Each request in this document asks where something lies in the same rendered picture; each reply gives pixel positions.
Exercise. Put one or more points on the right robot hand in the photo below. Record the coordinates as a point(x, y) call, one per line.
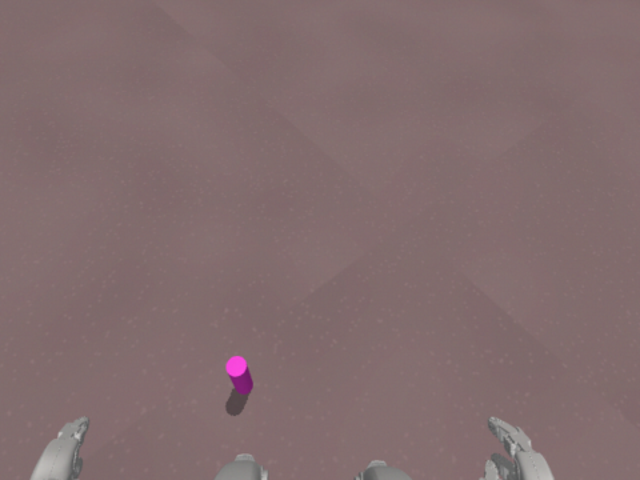
point(528, 465)

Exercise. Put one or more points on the can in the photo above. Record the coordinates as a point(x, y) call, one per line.
point(239, 374)

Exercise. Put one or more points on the left robot hand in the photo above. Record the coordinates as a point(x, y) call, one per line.
point(60, 458)

